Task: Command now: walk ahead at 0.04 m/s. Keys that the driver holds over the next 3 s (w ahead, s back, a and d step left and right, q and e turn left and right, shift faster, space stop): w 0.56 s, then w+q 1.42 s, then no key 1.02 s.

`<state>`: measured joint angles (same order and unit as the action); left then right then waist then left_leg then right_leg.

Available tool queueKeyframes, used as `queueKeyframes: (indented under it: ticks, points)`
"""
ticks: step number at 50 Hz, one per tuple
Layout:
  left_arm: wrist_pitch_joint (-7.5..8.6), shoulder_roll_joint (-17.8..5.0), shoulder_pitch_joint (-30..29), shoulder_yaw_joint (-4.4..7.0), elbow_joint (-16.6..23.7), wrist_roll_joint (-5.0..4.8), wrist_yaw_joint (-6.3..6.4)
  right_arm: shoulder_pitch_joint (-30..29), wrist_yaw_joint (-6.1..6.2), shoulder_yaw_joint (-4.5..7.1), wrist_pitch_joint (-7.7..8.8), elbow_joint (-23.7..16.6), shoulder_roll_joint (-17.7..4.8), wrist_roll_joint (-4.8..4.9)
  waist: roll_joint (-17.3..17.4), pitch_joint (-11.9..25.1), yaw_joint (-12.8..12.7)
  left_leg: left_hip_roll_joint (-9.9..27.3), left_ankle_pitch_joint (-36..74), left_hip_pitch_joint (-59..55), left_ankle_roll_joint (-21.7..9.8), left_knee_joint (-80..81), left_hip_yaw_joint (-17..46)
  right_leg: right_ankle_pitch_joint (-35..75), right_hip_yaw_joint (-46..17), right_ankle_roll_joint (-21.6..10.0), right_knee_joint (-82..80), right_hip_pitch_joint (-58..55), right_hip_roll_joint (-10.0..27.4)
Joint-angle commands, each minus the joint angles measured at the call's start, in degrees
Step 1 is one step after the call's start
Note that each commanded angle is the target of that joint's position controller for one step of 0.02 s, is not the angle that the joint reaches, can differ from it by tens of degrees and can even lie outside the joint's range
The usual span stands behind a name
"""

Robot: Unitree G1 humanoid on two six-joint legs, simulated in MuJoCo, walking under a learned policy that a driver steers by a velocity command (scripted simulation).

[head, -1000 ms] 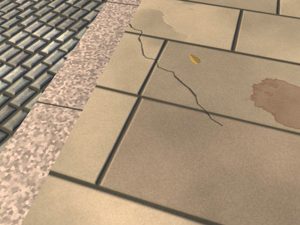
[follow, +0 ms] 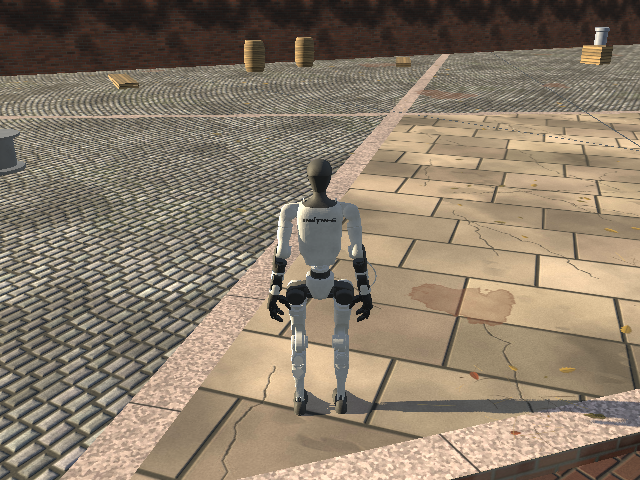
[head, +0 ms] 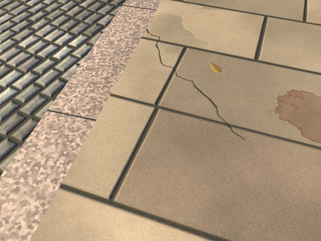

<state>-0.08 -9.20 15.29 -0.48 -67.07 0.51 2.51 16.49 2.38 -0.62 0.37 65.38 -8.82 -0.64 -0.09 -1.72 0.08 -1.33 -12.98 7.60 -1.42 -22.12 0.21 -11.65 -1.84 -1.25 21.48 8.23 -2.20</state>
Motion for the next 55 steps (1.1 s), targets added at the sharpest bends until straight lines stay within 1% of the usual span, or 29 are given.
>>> queueKeyframes:
  ticks: [1,3,5,7,8,9,11,13,14,15,16,17,18,20,25,28,31,33,35,36,37,38,39,40,42,44,46,50,55]
  points:
    - [0.17,-4.14,3.98,0.5,0.08,0.07,0.15,4.22,0.15,0.62,0.2,-0.16,-4.4,-0.08,0.38,-1.24,0.03,5.5,0.67,2.02,-1.63,4.67,5.25,1.87,-4.85,-1.65,-3.58,0.83,5.39]
    - [-0.14,-5.17,4.14,1.09,0.58,0.25,0.05,4.7,0.04,1.52,-0.26,-0.4,-6.25,-0.23,1.46,-2.4,0.21,4.08,-15.05,3.79,-3.07,4.02,5.68,-12.19,-3.34,-2.82,-0.55,3.66,2.78]
    - [-0.39,-5.08,3.18,1.4,2.07,0.91,-0.45,6.0,-0.26,2.21,-0.79,-1.05,-7.22,-0.38,3.19,-7.04,1.12,5.81,-30.21,6.62,-5.86,5.55,10.21,-24.17,-2.9,-4.03,3.55,11.53,1.18]
    - [0.36,-2.27,0.75,0.88,4.28,1.59,-1.16,10.47,-0.27,2.99,-0.71,-0.23,-8.19,-0.31,7.58,-8.67,2.86,12.38,-36.64,3.59,-9.69,11.05,20.22,-18.92,1.21,-3.44,12.69,18.25,-0.47]
    - [1.03,-1.78,-0.2,0.79,5.34,1.98,-1.52,10.97,-0.24,3.59,-0.51,-0.03,-9.26,-0.48,9.23,-8.98,2.9,16.49,-36.08,2.88,-11.69,13.7,24.56,-13.6,3.76,-2.98,17.45,19.46,0.36]
    - [1.72,-2.84,-1.38,1.07,6.3,2.01,-1.86,10.46,-0.39,3.87,-0.15,-0.44,-9.34,-0.68,8.02,-8.85,2.81,18.17,-33.3,3.79,-12.69,15.1,25.99,-12.24,3.69,-2.82,19.94,19.58,1.98]
    - [2.87,-3.32,-0.33,1.5,7.19,1.51,-2.56,7.66,-0.76,4.28,0.6,-1.55,-9.79,-0.79,6.59,-7.75,0.83,17.01,-27.85,5.51,-11.76,14.1,22.38,-13.9,3.66,-3.02,18.07,16.3,2.81]
    - [3.67,-1.52,7.17,1.57,5.2,0.69,-2.76,2.66,-0.99,4.46,0.96,-3.11,-9.47,0.09,6.09,-7.53,-3.67,12.18,-25.15,15.3,-9.11,9.45,14.62,-8.77,6.25,-3.83,7.27,0.78,0.6]
    - [3.87,-1.98,12.45,2.07,3.15,0.42,-2.44,1.14,-1.12,4.37,1.22,-3.92,-8.52,0.05,3.48,-7.29,-5.65,8.95,-23.56,20.89,-7.78,4.11,11.06,-7.75,5.82,-3.85,3.07,-8.12,-0.84]
    - [4.27,-5.15,18.51,3.0,1.96,1.0,-1.82,-0.73,-1.4,3.62,1.83,-5.4,-5.82,-0.2,-4.73,-6.05,-7.97,4.38,-19.5,27.67,-5.72,-8.96,4.91,-15.22,-6.57,-4.96,-4.4,-15.45,7.29]
    - [4.28,-11.46,25.4,4.64,0.98,0.77,-1.65,-1.73,-1.99,2.57,2.47,-7.86,-1.82,-0.16,-17.71,-3.41,-9.31,-2.19,-17.55,36.34,-3.55,-26.76,-4.42,-31.77,-30.69,-9.55,-15.27,-19.53,20.89]
    - [3.61,-10.67,23.57,4.62,0.72,0.98,-1.51,-2.81,-2.48,3.55,2.62,-8.5,-6.48,-2.07,-11.57,-6.85,-7.0,0.66,-17.6,38.32,-4.36,-36.8,-1.34,-33.92,-35.58,-12.41,-15.83,-13.76,23.96]
    - [3.84,-8.31,17.81,3.99,2.93,1.04,-1.7,-3.88,-3.15,3.6,3.0,-8.66,-6.31,-2.15,-4.86,-9.44,-4.13,3.16,-12.02,38.89,-4.72,-40.42,0.49,-30.04,-30.74,-12.02,-15.33,-9.93,22.03]
    - [5.0,-6.71,12.49,3.39,5.12,0.69,-1.76,-2.95,-4.05,3.46,3.81,-7.92,-4.99,-1.42,-1.97,-8.11,-1.16,5.32,-3.51,35.72,-3.76,-39.3,0.78,-15.04,-20.37,-9.87,-16.08,-8.14,17.43]
    - [6.31,-4.42,18.02,2.1,2.92,0.45,-1.4,-7.83,-4.39,3.61,2.49,-10.03,-4.58,-1.32,-4.07,-4.95,-1.01,4.36,1.8,36.44,-1.24,-35.72,-3.83,18.25,-6.96,-8.9,-12.88,-11.95,13.25]
    - [6.36,-4.4,18.23,1.59,3.06,0.61,-1.32,-16.81,-4.43,2.75,2.27,-13.88,-3.47,-0.87,-4.98,-6.57,-2.18,2.97,5.19,33.41,-0.93,-25.15,-6.55,25.33,-3.25,-8.67,-13.15,-8.56,11.44]
    - [6.69,-5.88,18.19,1.74,2.83,0.7,-1.01,-20.36,-4.36,2.17,2.1,-15.66,-3.31,-0.29,-6.36,-6.93,-2.4,0.97,7.81,25.64,-3.04,-15.35,-9.17,31.22,0.72,-7.93,-13.7,-7.5,11.95]
    - [7.03,-6.69,17.21,1.87,2.7,0.75,-0.77,-17.76,-3.91,2.7,2.19,-15.51,-4.93,-0.23,-6.35,-5.03,-0.31,-0.95,7.57,19.56,-5.74,-13.15,-9.62,45.16,3.28,-6.97,-9.22,-9.81,13.27]
    - [6.85,-8.29,15.88,2.4,2.91,0.92,-0.32,-7.62,-3.39,3.95,2.85,-12.56,-7.18,-0.24,-6.09,0.84,4.3,-4.0,5.2,9.99,-8.31,-12.14,-9.62,57.78,5.77,-5.79,4.32,-12.7,13.83]
    - [6.48,-9.15,14.79,2.7,3.23,0.77,-0.26,0.66,-3.12,4.73,3.24,-9.68,-8.0,-0.38,-5.62,4.87,7.79,-4.76,6.72,1.28,-9.59,-8.43,-9.31,55.86,6.98,-5.16,14.92,-11.16,13.35]
    - [6.33,-9.25,14.38,2.73,3.94,0.65,-0.45,7.88,-2.66,5.89,3.37,-7.62,-10.56,-1.27,-4.06,8.17,10.64,0.16,2.32,-9.87,-11.6,-6.99,-2.77,42.84,7.95,-4.57,28.41,-2.29,12.0]
    - [6.3,-3.51,18.8,1.92,5.8,-0.18,-1.44,12.5,-2.44,7.54,3.09,-7.41,-16.66,-2.32,7.94,14.68,7.97,17.5,-1.43,-25.06,-20.06,-5.52,24.75,2.14,8.87,-2.52,52.89,16.38,3.37]
    - [6.5,-6.02,16.11,2.78,7.03,0.12,-2.25,9.85,-3.2,7.36,2.2,-7.28,-15.52,-0.34,7.39,16.38,6.9,21.23,-9.58,-26.16,-24.13,6.48,45.33,-15.52,1.04,-2.54,62.9,27.94,-1.77]
    - [6.93,-7.54,8.16,3.11,10.32,0.54,-2.48,2.25,-3.24,6.89,2.23,-8.87,-14.03,0.18,4.19,5.89,4.51,19.48,-14.25,-17.86,-21.63,9.13,37.63,-9.52,-1.34,-3.49,61.83,33.88,2.74]
    - [7.48,-7.85,3.3,3.52,12.19,0.89,-2.59,-2.65,-3.26,5.59,2.96,-9.93,-9.07,0.0,-3.01,-0.76,0.75,15.34,-0.45,-2.81,-17.39,11.46,26.21,-2.81,-1.26,-3.02,53.47,28.31,6.56]
    - [5.56,-6.08,4.38,3.4,13.03,2.0,-2.56,-1.83,-2.68,4.91,3.94,-9.58,-7.78,0.14,-2.24,-0.88,-2.2,11.58,9.84,4.33,-15.58,11.41,19.46,-3.81,-1.39,-1.1,47.77,22.29,7.77]
    - [4.01,-5.17,3.45,3.31,14.32,2.25,-2.65,0.72,-2.36,5.11,4.68,-9.35,-9.29,0.24,-0.65,-0.92,-2.76,9.62,14.3,6.45,-15.56,11.53,16.15,-3.77,-0.02,0.53,43.41,22.19,7.74]
    - [2.99,-6.45,-8.82,3.57,19.72,2.06,-3.01,6.4,-2.27,5.16,4.36,-9.56,-10.21,0.57,1.79,-3.18,0.61,7.41,16.47,4.84,-13.02,12.68,15.26,5.66,2.06,3.15,31.52,28.57,7.59]
    - [2.95,-6.53,-19.21,3.09,24.3,1.57,-3.79,12.78,-1.92,5.28,3.7,-10.02,-10.57,0.27,3.54,-1.6,4.84,6.9,25.4,-4.86,-10.17,8.86,16.62,11.82,2.24,3.48,21.62,32.04,5.05]
